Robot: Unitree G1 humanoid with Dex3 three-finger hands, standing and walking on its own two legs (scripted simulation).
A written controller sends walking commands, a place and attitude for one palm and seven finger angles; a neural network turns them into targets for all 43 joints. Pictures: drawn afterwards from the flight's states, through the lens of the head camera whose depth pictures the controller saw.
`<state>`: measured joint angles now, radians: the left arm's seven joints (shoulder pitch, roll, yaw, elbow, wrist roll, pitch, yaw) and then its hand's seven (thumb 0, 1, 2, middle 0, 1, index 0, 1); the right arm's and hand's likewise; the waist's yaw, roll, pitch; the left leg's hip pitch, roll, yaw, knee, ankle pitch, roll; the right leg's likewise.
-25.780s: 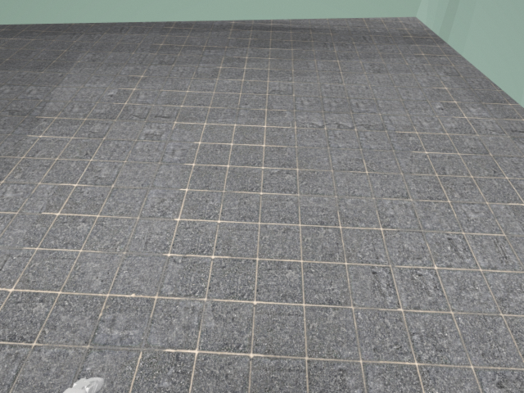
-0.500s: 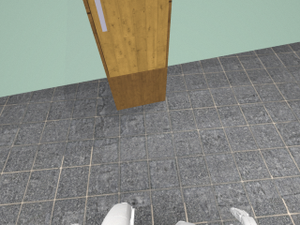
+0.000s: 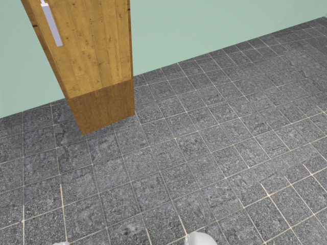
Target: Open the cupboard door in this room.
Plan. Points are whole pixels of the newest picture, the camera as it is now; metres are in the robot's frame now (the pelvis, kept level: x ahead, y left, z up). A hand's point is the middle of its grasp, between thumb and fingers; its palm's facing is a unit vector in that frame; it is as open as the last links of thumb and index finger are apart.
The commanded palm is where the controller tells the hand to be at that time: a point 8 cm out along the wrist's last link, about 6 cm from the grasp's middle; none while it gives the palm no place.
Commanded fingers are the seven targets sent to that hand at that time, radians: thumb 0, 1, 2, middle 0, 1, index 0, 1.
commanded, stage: walk to a spot facing it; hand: left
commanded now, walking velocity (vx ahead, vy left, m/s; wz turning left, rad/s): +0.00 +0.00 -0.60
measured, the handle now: (51, 23) +0.81 +0.50 +0.04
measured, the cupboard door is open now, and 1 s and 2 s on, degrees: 0 0 0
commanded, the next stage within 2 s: turn to face it in 1.10 s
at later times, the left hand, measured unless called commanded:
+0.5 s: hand (123, 239) +0.15 +0.11 -0.16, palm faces -0.28 -0.93 -0.22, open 7.4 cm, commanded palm none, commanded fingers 0.00 0.90 0.90 -0.20 -0.30 -0.20 -0.30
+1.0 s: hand (139, 164) +0.37 +0.10 -0.17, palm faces -0.48 -0.85 -0.20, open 7.4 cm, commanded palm none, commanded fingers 0.00 0.90 0.90 -0.20 -0.30 -0.20 -0.30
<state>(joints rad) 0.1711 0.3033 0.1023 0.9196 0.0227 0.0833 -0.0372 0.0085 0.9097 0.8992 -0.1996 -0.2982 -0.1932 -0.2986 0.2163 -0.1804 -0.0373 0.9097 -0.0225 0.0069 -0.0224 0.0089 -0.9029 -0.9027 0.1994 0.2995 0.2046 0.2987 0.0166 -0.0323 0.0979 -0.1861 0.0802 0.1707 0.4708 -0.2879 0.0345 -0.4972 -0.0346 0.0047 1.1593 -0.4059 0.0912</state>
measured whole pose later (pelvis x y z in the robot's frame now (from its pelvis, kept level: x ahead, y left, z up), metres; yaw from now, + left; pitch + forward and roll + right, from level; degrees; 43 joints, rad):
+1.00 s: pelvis +0.20 -0.04 +0.00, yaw -34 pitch -1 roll -1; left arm 0.19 0.25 0.10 0.95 0.03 0.05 -0.04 0.01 0.91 0.90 -0.20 -0.30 -0.19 -0.30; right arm 0.26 -0.17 -0.05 0.97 -0.02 -0.04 -0.02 0.00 -0.93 -0.90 0.20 0.30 0.21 0.30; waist 0.02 -0.03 0.09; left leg -0.15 0.09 0.27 0.45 -0.26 0.03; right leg -0.59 -0.09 -0.06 1.15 -0.27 0.06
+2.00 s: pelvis +0.24 -0.10 +0.00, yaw -23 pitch +1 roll -1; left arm 0.16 0.27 0.08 0.97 0.01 0.06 0.01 0.01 0.91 0.90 -0.20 -0.30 -0.19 -0.30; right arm 0.20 -0.21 -0.07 0.94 -0.02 0.03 0.01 0.01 -0.90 -0.90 0.20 0.30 0.20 0.30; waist -0.02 -0.01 0.07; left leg -0.32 -0.04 -0.03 0.45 -0.15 0.05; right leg -0.42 -0.08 0.00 0.96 -0.41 0.10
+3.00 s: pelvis +0.20 -0.13 -0.01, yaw +15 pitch +1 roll +1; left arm 0.10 0.24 0.04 0.86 0.00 0.03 0.00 0.01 0.91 0.90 -0.20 -0.30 -0.20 -0.30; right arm 0.18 -0.23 -0.08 0.93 -0.02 0.06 0.01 0.01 -0.90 -0.90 0.20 0.30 0.21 0.30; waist -0.03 0.02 0.09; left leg -0.29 -0.06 -0.14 0.57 -0.29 -0.01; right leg -0.30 -0.04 -0.03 0.61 -0.33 0.08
